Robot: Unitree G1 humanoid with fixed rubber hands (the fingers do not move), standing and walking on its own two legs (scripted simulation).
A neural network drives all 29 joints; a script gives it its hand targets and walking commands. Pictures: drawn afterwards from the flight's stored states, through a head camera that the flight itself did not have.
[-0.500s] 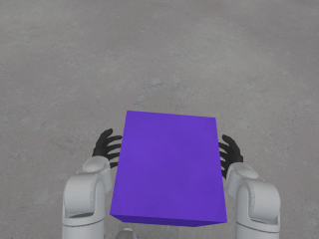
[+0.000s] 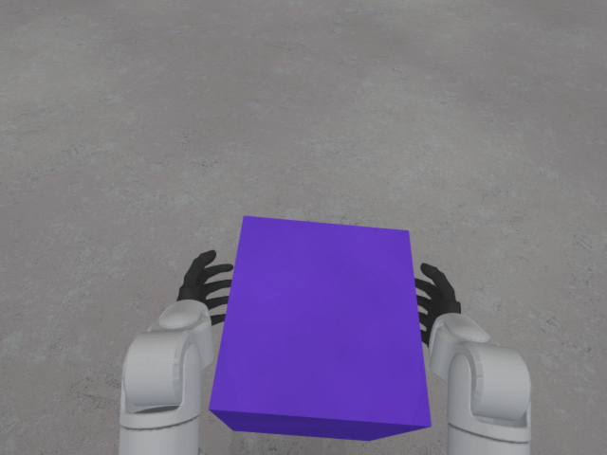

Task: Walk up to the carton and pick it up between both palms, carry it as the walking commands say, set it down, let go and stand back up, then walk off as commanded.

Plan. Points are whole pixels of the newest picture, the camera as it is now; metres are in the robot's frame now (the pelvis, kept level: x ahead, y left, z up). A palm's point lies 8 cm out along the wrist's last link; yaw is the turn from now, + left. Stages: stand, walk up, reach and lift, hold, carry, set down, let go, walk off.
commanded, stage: carry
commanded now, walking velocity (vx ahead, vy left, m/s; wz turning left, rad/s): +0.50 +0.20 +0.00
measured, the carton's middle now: (312, 340) +0.28 -0.01 +0.00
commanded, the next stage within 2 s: none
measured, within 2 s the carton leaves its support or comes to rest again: neither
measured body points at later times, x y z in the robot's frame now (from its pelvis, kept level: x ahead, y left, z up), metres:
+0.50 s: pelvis +0.30 +0.08 +0.01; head +0.34 +0.07 +0.46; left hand +0.60 +0.20 +0.07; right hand +0.58 -0.10 +0.06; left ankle +0.16 +0.16 -0.69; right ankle +0.33 -0.04 -0.71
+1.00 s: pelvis +0.60 +0.12 +0.01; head +0.64 +0.12 +0.46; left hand +0.90 +0.24 +0.08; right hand +0.87 -0.05 +0.07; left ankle +0.47 +0.20 -0.71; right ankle +0.66 +0.01 -0.70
